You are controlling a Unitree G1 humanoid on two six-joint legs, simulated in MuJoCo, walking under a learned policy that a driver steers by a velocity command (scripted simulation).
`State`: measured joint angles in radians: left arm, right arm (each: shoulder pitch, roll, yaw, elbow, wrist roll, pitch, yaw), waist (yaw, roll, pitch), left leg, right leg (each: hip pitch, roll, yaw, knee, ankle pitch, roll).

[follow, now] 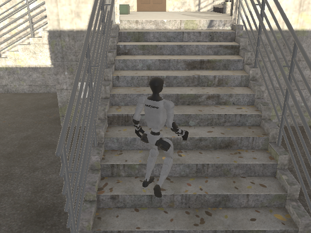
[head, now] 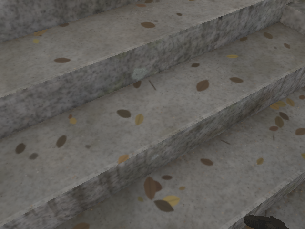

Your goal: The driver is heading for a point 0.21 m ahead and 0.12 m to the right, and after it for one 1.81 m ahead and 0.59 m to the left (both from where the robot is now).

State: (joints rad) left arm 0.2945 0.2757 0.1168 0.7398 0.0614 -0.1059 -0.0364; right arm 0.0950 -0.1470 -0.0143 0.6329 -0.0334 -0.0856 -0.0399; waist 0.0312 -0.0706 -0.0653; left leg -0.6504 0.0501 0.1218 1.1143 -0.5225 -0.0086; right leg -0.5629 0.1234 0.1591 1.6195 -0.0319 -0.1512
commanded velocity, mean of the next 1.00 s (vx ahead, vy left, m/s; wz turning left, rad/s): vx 0.24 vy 0.00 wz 0.46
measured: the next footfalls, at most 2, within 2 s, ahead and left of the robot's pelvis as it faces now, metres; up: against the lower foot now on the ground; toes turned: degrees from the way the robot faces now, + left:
right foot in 0.28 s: +0.45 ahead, -0.12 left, +0.17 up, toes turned -9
left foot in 0.80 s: +0.43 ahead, +0.11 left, +0.17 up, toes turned +19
